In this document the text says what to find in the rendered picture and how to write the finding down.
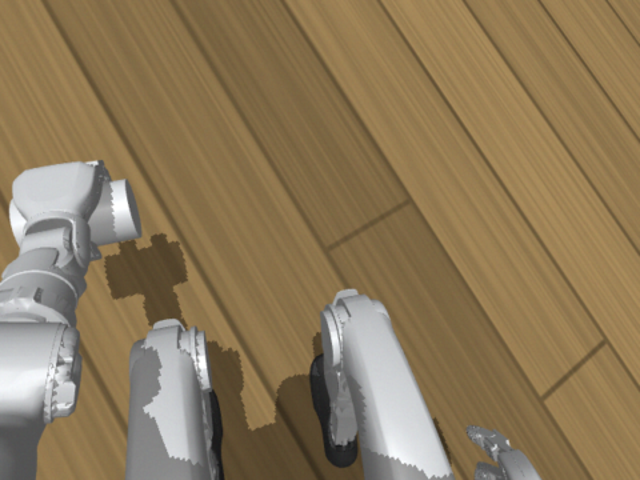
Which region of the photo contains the right robot foot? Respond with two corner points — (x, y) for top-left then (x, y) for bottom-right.
(310, 353), (358, 468)

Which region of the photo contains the left robot foot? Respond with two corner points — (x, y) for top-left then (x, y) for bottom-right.
(209, 388), (225, 480)

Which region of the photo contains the left robot hand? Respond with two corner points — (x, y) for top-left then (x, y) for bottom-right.
(12, 160), (112, 261)

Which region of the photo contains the right robot hand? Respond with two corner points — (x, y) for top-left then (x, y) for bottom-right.
(466, 425), (542, 480)

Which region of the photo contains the left robot arm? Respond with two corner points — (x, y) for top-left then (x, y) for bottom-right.
(0, 211), (91, 480)

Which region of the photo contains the can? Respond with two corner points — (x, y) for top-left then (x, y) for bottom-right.
(9, 179), (142, 247)

